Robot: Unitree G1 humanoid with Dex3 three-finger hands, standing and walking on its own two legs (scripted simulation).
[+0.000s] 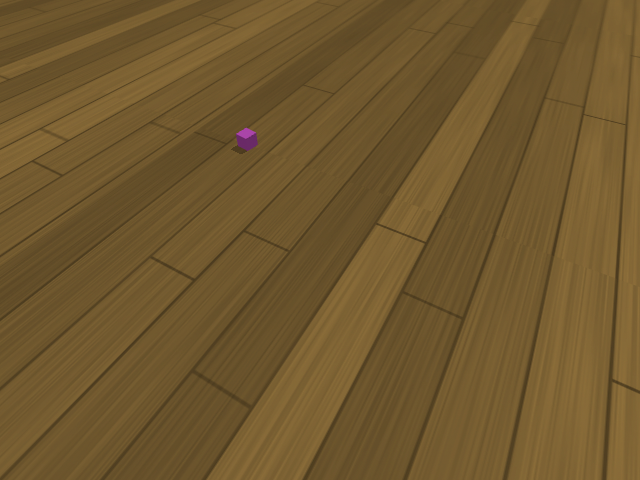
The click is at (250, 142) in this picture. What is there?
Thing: cube
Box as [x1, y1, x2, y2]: [236, 128, 257, 150]
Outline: 245,128 236,133 238,145 248,150 257,144 255,132
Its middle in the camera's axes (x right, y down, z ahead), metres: -0.42 -0.54 +2.13
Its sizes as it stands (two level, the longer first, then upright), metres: 0.077 0.077 0.077
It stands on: the floor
